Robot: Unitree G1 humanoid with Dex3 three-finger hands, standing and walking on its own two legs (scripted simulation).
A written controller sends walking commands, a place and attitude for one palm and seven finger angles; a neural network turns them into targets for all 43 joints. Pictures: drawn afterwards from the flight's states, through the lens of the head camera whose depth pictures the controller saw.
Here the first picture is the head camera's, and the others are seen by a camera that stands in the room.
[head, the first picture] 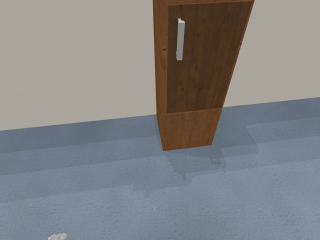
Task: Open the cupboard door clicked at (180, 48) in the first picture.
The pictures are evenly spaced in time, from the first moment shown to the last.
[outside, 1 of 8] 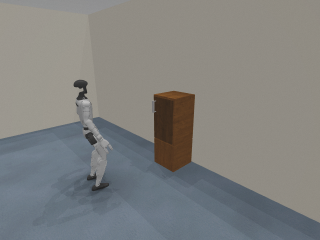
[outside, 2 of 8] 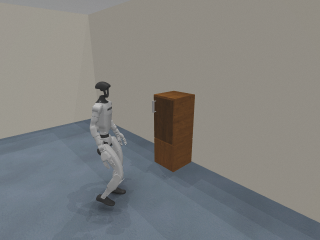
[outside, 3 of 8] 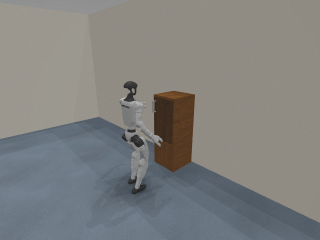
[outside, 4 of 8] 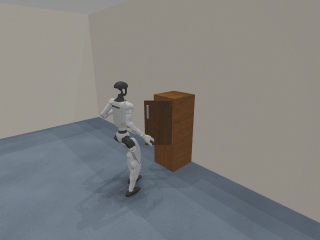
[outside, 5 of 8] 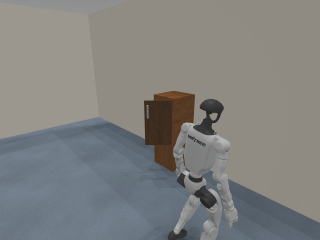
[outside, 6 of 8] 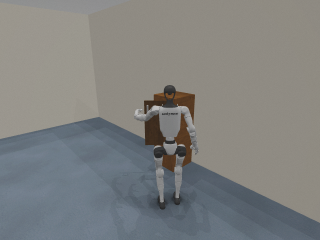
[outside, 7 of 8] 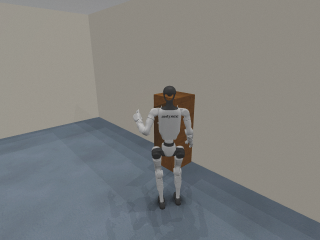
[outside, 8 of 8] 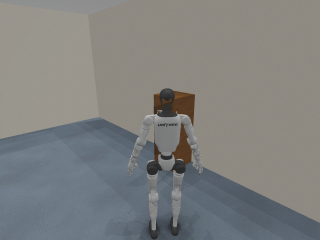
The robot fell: no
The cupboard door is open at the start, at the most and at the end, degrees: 0 100 100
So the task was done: yes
